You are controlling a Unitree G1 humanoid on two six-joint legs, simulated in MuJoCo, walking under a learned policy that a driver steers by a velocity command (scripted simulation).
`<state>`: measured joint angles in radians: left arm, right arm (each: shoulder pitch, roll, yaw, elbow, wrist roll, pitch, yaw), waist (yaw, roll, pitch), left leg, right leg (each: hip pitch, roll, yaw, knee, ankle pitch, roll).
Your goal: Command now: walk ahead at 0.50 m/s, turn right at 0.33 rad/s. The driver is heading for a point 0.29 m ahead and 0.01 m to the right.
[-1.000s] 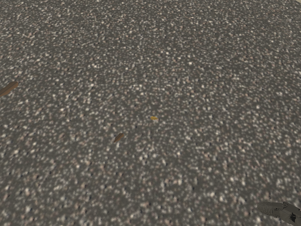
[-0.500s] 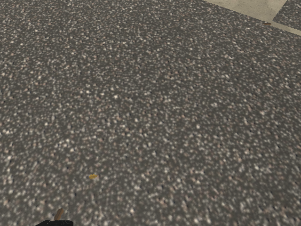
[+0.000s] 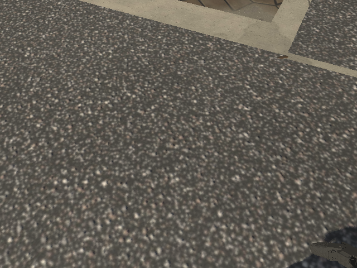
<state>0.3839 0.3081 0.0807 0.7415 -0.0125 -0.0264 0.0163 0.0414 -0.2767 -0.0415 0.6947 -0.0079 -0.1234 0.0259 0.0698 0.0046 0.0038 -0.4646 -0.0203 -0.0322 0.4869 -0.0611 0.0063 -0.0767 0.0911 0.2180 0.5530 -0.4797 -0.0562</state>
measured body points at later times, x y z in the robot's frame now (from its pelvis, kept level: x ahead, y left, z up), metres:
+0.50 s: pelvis +0.20 -0.01 +0.01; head +0.22 -0.03 +0.46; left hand +0.40 +0.22 -0.07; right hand +0.25 -0.29 -0.13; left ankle +0.13 +0.12 -0.71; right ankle +0.27 -0.12 -0.72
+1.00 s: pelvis +0.24 +0.00 +0.01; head +0.25 +0.00 +0.46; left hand +0.36 +0.26 -0.12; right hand +0.29 -0.26 -0.13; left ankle +0.21 +0.14 -0.72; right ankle +0.27 -0.12 -0.72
